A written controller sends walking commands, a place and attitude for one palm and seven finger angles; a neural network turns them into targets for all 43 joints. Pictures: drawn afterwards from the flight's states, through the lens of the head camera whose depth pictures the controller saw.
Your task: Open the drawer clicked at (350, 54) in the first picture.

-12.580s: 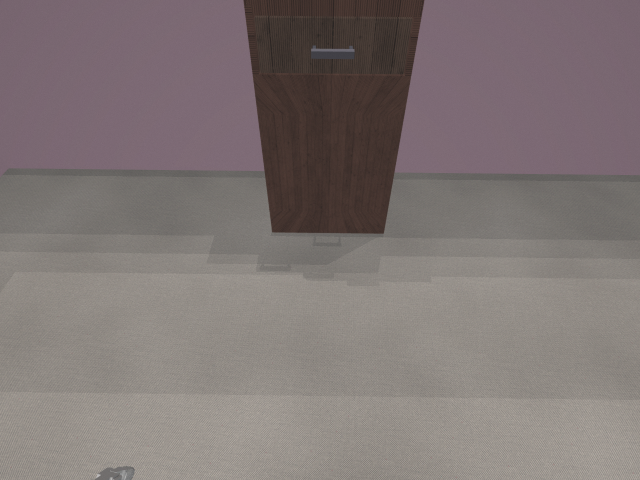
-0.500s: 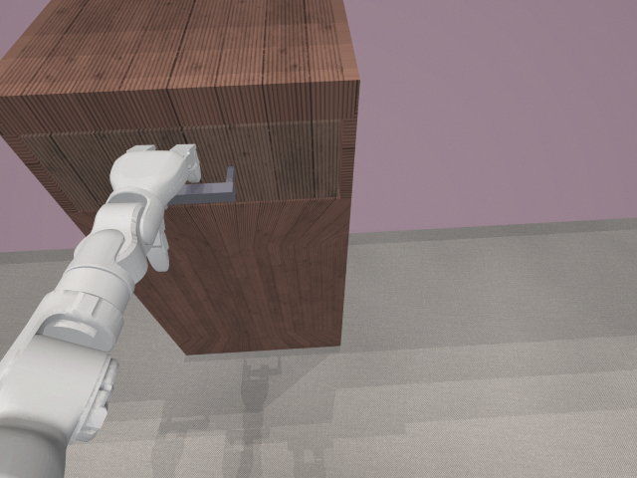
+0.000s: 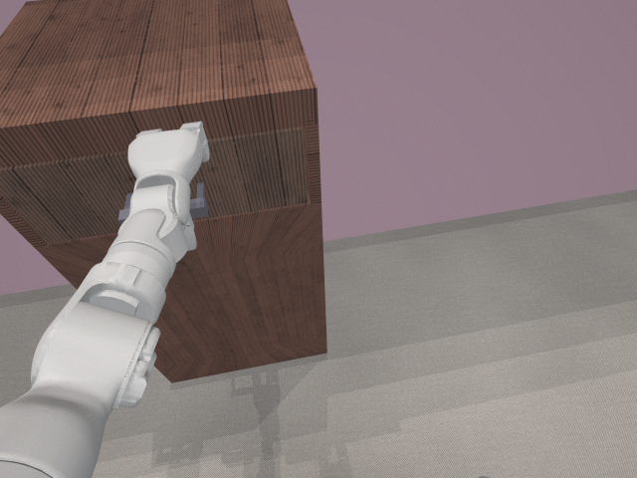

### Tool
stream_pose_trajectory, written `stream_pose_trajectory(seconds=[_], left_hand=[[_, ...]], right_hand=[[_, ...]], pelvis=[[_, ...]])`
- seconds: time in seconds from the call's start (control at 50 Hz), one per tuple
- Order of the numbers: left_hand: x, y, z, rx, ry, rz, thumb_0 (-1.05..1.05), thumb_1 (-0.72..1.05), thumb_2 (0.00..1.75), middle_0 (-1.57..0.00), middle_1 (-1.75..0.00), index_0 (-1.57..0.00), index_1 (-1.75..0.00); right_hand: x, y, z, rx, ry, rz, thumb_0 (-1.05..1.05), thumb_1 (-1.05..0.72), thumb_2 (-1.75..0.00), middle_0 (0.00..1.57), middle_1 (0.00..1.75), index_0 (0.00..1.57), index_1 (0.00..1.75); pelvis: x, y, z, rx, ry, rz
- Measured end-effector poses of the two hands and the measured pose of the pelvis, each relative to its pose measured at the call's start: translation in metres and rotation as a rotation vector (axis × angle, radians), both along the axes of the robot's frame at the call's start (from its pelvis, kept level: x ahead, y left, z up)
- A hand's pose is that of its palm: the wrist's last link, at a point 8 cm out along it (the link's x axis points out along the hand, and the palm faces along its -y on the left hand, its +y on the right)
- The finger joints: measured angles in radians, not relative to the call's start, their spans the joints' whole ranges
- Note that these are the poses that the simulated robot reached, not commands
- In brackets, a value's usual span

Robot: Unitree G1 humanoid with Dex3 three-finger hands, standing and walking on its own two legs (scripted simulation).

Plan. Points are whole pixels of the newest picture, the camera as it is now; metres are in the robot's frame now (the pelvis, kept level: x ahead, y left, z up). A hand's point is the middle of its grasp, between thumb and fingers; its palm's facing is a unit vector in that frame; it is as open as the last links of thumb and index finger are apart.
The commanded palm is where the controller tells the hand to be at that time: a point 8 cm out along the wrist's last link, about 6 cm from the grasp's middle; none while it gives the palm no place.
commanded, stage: move the hooked fingers above the handle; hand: left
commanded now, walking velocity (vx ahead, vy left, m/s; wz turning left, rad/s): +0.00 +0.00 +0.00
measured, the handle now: (165, 203) +0.53 +0.21 +0.04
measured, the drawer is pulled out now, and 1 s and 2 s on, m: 0.00 0.00 0.00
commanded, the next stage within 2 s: none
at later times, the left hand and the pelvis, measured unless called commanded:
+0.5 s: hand (170, 198) +0.49 +0.18 +0.09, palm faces +0.06 -0.05 -1.00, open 13.6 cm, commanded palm +0.48 +0.21 +0.15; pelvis +0.01 +0.01 -0.01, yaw +3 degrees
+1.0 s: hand (168, 195) +0.49 +0.18 +0.09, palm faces +0.00 -0.01 -1.00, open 13.7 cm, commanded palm +0.47 +0.21 +0.15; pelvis -0.01 -0.01 -0.01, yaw +2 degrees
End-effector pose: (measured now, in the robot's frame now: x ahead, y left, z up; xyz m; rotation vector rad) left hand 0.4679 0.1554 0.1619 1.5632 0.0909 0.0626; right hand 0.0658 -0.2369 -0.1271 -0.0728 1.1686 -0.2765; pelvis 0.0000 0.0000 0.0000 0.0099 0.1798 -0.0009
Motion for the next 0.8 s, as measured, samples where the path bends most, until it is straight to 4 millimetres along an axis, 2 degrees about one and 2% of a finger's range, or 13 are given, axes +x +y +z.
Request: stream_pose_trajectory(seconds=[0.04, 0.16, 0.22, 0.28, 0.36, 0.42, 0.48, 0.54, 0.62, 0.7, 0.8], left_hand=[[-0.002, 0.013, -0.003, -0.002, 0.028, 0.024, 0.01, -0.49, 0.3, -0.39, -1.22, -0.36, -1.25], [-0.014, 0.068, -0.027, 0.025, 0.105, 0.074, 0.01, -0.49, 0.3, -0.34, -1.2, -0.33, -1.22], [-0.02, 0.078, -0.036, 0.031, 0.11, 0.025, 0.0, -0.49, 0.3, -0.33, -1.2, -0.33, -1.21], [-0.02, 0.066, -0.038, 0.011, 0.078, -0.072, 0.0, -0.49, 0.3, -0.33, -1.2, -0.33, -1.2], [-0.008, 0.035, -0.027, -0.023, -0.017, -0.173, 0.0, -0.49, 0.3, -0.35, -1.21, -0.33, -1.2], [-0.005, 0.031, -0.026, -0.038, -0.07, -0.133, 0.0, -0.49, 0.3, -0.46, -1.25, -0.32, -1.2], [-0.003, 0.027, -0.024, -0.041, -0.086, -0.091, 0.0, -0.49, 0.3, -0.5, -1.24, -0.35, -1.23], [-0.001, 0.023, -0.021, -0.044, -0.073, -0.04, 0.0, -0.49, 0.3, -0.52, -1.24, -0.37, -1.28], [-0.001, 0.019, -0.014, 0.008, -0.039, -0.005, 0.0, -0.49, 0.3, -0.47, -1.23, -0.42, -1.29], [0.0, 0.018, -0.009, 0.003, 0.009, 0.014, 0.0, -0.49, 0.3, -0.42, -1.22, -0.42, -1.26], [-0.001, 0.019, -0.009, -0.011, 0.034, -0.001, 0.01, -0.49, 0.3, -0.39, -1.21, -0.4, -1.23]], right_hand=[[-0.005, -0.006, 0.003, -0.023, -0.005, -0.008, 0.01, -0.9, -0.9, 0.2, 0.3, 0.21, 0.3], [-0.025, -0.032, 0.009, -0.104, 0.043, 0.011, 0.01, -0.9, -0.9, 0.2, 0.3, 0.21, 0.3], [-0.034, -0.043, 0.011, -0.138, 0.099, 0.037, 0.01, -0.91, -0.9, 0.2, 0.3, 0.2, 0.3], [-0.039, -0.048, 0.012, -0.157, 0.147, 0.062, 0.01, -0.91, -0.9, 0.2, 0.3, 0.2, 0.3], [-0.037, -0.046, 0.01, -0.15, 0.162, 0.069, 0.01, -0.91, -0.9, 0.2, 0.3, 0.2, 0.3], [-0.031, -0.037, 0.003, -0.113, 0.151, 0.075, 0.01, -0.91, -0.9, 0.2, 0.3, 0.2, 0.3], [-0.022, -0.024, -0.004, -0.064, 0.123, 0.076, 0.01, -0.91, -0.9, 0.2, 0.3, 0.2, 0.3], [-0.013, -0.01, -0.008, -0.022, 0.082, 0.065, 0.01, -0.91, -0.9, 0.2, 0.3, 0.2, 0.3], [-0.005, 0.002, -0.008, 0.009, 0.027, 0.051, 0.01, -0.91, -0.9, 0.2, 0.3, 0.2, 0.3], [-0.006, 0.003, -0.004, 0.005, -0.005, 0.033, 0.01, -0.91, -0.9, 0.2, 0.3, 0.21, 0.3], [-0.021, -0.013, 0.0, -0.042, 0.003, 0.019, 0.01, -0.9, -0.9, 0.2, 0.3, 0.21, 0.3]], pelvis=[[-0.002, -0.001, 0.0, -0.001, -0.002, -0.001], [-0.004, -0.003, -0.002, -0.007, 0.015, 0.023], [-0.002, -0.002, -0.004, -0.014, 0.028, 0.048], [0.002, 0.0, -0.005, -0.02, 0.037, 0.071], [0.008, 0.005, -0.007, -0.024, 0.05, 0.08], [0.011, 0.009, -0.008, -0.022, 0.056, 0.073], [0.011, 0.01, -0.007, -0.019, 0.054, 0.059], [0.009, 0.009, -0.006, -0.016, 0.047, 0.048], [0.003, 0.007, -0.005, -0.011, 0.036, 0.037], [-0.002, 0.004, -0.004, -0.008, 0.025, 0.031], [-0.007, -0.001, -0.004, -0.007, 0.024, 0.029]])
